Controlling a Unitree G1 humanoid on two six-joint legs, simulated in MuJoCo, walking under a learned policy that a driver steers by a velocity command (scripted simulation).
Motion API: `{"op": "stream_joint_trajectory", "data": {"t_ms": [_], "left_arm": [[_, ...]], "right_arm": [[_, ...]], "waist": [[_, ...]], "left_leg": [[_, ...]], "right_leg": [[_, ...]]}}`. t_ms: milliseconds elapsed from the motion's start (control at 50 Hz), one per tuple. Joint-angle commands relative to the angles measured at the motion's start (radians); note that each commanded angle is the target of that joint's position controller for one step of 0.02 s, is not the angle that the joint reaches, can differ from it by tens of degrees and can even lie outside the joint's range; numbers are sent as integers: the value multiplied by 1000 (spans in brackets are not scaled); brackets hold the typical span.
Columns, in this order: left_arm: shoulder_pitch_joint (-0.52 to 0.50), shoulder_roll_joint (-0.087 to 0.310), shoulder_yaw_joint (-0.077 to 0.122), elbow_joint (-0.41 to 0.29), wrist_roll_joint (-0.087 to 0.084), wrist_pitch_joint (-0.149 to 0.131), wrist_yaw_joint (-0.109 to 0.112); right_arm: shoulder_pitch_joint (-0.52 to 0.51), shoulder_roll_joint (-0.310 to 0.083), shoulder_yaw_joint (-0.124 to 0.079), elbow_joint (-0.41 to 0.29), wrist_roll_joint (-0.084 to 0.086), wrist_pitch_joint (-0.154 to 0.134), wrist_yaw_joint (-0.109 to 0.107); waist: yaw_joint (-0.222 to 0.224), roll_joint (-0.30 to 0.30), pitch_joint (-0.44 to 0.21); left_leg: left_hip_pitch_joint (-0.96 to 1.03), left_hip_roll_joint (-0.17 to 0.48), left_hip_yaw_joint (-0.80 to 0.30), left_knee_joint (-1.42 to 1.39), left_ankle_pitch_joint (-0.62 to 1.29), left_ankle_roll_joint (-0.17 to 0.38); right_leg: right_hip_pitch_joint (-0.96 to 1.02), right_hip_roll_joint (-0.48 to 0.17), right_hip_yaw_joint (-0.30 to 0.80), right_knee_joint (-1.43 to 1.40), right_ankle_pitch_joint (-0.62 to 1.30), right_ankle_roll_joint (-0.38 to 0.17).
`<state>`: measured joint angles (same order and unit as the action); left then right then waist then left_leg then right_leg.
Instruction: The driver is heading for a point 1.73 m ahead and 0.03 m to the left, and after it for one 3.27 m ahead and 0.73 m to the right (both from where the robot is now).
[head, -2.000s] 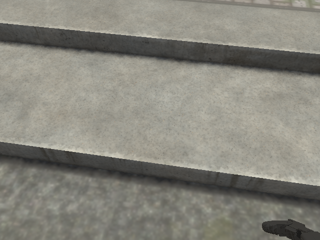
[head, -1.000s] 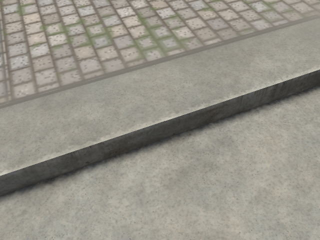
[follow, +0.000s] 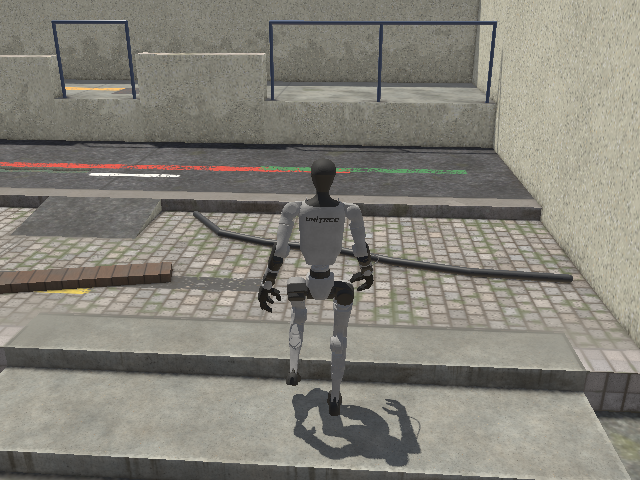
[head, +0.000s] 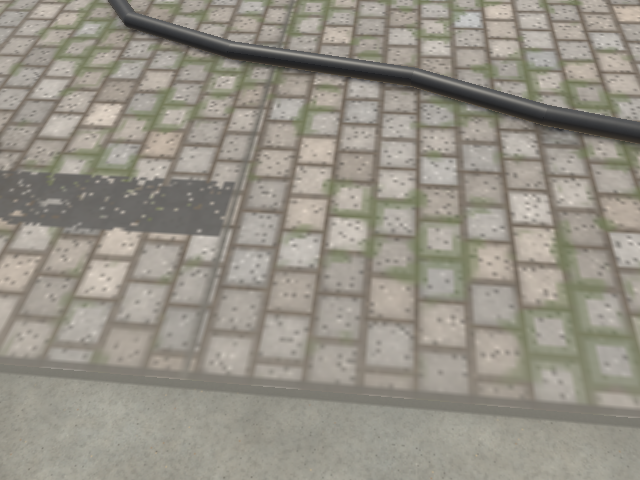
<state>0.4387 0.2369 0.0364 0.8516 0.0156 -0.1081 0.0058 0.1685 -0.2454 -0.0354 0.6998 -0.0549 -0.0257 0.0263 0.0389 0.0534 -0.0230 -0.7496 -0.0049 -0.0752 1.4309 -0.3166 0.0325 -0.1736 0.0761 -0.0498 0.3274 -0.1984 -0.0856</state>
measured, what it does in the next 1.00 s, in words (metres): climbs: left foot 0.12 m higher, then right foot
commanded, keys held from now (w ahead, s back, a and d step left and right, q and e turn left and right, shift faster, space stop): w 1.00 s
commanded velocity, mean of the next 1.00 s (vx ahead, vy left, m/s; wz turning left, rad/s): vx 0.50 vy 0.00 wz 0.03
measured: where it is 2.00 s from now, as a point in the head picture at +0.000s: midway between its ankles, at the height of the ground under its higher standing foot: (322, 224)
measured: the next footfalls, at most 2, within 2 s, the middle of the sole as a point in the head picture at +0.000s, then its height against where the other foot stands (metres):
left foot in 0.30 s outside the picture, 0.12 m higher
right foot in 0.92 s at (360, 372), level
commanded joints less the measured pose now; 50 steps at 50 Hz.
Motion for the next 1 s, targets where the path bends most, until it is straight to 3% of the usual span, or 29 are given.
{"op": "stream_joint_trajectory", "data": {"t_ms": [20, 60, 120, 180, 220, 260, 280, 300, 320, 340, 360, 380, 400, 420, 460, 500, 540, 580, 620, 680, 740, 820, 880, 900, 920, 940, 960, 980, 1000], "left_arm": [[87, 76, 14, -2, 3, -15, 0], [103, 86, 17, 16, 3, -17, 7], [192, 86, 11, 80, 18, -22, 15], [234, 68, 2, 137, 9, 3, 40], [176, 82, 5, 113, -18, 22, 43], [97, 137, 7, 70, -27, 18, 18], [111, 186, 22, 68, -20, 21, 13], [84, 235, 44, 68, -30, 22, -1], [83, 225, 55, 51, -32, 10, -11], [103, 80, 33, -20, -42, 0, -44], [128, 66, 45, -22, 10, -5, -54], [95, 20, 43, -54, 4, 5, -43], [31, 5, 33, -88, 15, 10, -27], [-16, -18, 26, -109, 24, 20, -15], [-58, -63, 7, -149, 13, 56, -3], [-87, -82, -10, -176, 13, 72, 5], [-135, -23, 1, -181, 22, 76, -3], [-186, 13, 10, -184, 17, 81, -14], [-263, 6, 7, -197, 11, 76, -30], [-396, -33, -5, -210, 0, 79, -42], [-476, -21, -3, -224, 2, 81, -42], [-493, 3, 4, -231, 9, 74, -32], [-315, 32, 26, -171, 12, 62, -16], [-166, 49, 37, -122, 21, 50, -9], [-1, 108, 56, -83, 43, 41, 3], [66, 207, 83, -70, 54, 38, 5], [-30, 148, 72, -83, 9, 50, -2], [-127, 112, 58, -98, -4, 51, -4], [-159, 65, 46, -94, 2, 44, -9]], "right_arm": [[-69, 11, 9, -109, 0, 3, -8], [-136, 11, 16, -161, 7, 6, -22], [-343, 81, 53, -275, 12, 0, -45], [-447, 97, 82, -370, 17, -10, -34], [-369, 113, 93, -357, 19, 11, -7], [-177, 73, 64, -277, 36, 18, -6], [-39, 39, 42, -232, 44, 15, -14], [113, 5, 24, -198, 46, 9, -18], [234, -83, -13, -165, 17, 0, -24], [288, -218, -52, -98, 16, -5, -29], [217, -202, -60, -94, 42, 13, -32], [97, -159, -50, -77, 40, 7, -26], [54, -83, -36, -33, 39, -16, -17], [53, -21, -24, 14, 28, -33, -18], [87, 50, -7, 94, 12, -63, -10], [136, 49, -10, 163, 21, -84, -7], [103, 8, -19, 146, 35, -89, -19], [157, -32, -25, 153, 53, -104, -27], [224, -41, -28, 161, 58, -106, -31], [322, -57, -35, 164, 53, -94, -41], [375, -66, -39, 171, 42, -83, -45], [380, -66, -34, 185, 34, -74, -54], [361, -109, -42, 202, 32, -70, -60], [334, -121, -44, 197, 42, -65, -59], [302, -102, -37, 162, 52, -67, -57], [389, -1, -16, 121, 91, -67, -41], [322, -79, -37, 124, 53, -66, -48], [229, -81, -39, 94, 48, -71, -41], [198, -74, -36, 88, 50, -76, -36]], "waist": [[-18, -169, 52], [-32, -124, 90], [10, -124, 151], [15, -106, 131], [-2, -84, 45], [-84, -145, -68], [-147, -193, -191], [-230, -239, -277], [-274, -202, -356], [-205, 201, -394], [-155, 175, -422], [-61, 81, -281], [-27, -39, -110], [-8, -94, -11], [26, -24, 23], [59, -8, 44], [56, -39, 51], [26, -21, 32], [-14, -4, 9], [-89, 15, 11], [-121, 33, 46], [-104, 25, 77], [-22, 36, 18], [51, 19, -50], [116, -30, -158], [75, -286, -278], [43, -149, -229], [11, -100, -64], [-11, -52, -3]], "left_leg": [[-324, 31, 100, 264, -16, -1], [-469, 72, 72, 328, -53, 11], [-791, 83, 94, 556, -234, 48], [-660, 115, 152, 250, -216, 59], [-189, 97, 209, -79, -44, 84], [171, -10, 305, -190, -61, 117], [310, -65, 296, -234, -94, 128], [443, -76, 229, -386, -55, 151], [610, 26, -30, -494, -177, 194], [778, 331, -657, -880, -103, 286], [759, 354, -959, -1077, -43, 271], [621, 359, -833, -1061, -137, 255], [469, 323, -663, -1046, -115, 224], [355, 292, -506, -1009, -49, 203], [265, 248, -327, -1026, 63, 177], [272, 202, -181, -1058, 146, 140], [279, 156, -61, -1163, 183, 114], [376, 126, 27, -1227, 436, 93], [511, 111, 60, -1228, 619, 98], [695, 122, 53, -1268, 600, 96], [863, 175, 27, -1274, 583, 120], [948, 213, 45, -1196, 790, 134], [917, 207, 69, -971, 1146, 115], [832, 185, 90, -806, 1086, 102], [623, 152, 103, -566, 800, 93], [225, -51, 147, -140, 74, 34], [133, -49, 15, -46, -124, 48], [101, -1, -5, -73, -39, 50], [119, 24, 0, -116, 2, 51]], "right_leg": [[86, -282, 289, -171, 110, -204], [94, -300, 297, -192, -9, -201], [219, -350, 309, -185, 15, -178], [193, -282, 208, -272, 104, -113], [51, -268, 111, -389, 328, -120], [50, -283, 21, -218, 1156, -117], [138, -305, 24, -15, 1459, -97], [190, -309, 17, 216, 1523, -53], [89, -272, 44, 539, 1246, -23], [-266, -10, 69, 983, 111, 51], [-395, 29, 237, 1288, -43, 42], [-468, -21, 213, 1414, -7, 43], [-505, -65, 147, 1413, 24, 35], [-543, -91, 136, 1398, 8, 18], [-588, -87, 166, 1464, -32, -25], [-657, -82, 204, 1391, -31, -39], [-594, -94, 182, 1099, 84, 0], [-581, -107, 86, 931, 174, 22], [-565, -128, 13, 742, 217, 33], [-556, -124, -36, 509, 237, 47], [-600, -129, -39, 387, 211, 39], [-511, -93, -59, 268, 85, 1], [-243, -4, -93, 186, -14, -58], [-37, -9, -71, 122, 56, -87], [234, -166, 95, 131, -6, -139], [529, -474, 611, 67, -43, -317], [421, -471, 719, -46, -54, -300], [261, -430, 543, -74, -42, -267], [167, -393, 443, -105, 44, -234]]}}
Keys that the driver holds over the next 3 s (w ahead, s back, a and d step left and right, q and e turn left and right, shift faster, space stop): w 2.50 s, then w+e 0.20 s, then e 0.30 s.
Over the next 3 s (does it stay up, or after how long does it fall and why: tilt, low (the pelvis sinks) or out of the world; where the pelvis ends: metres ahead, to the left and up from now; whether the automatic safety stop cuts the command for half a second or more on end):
stays up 1.61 0.11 0.13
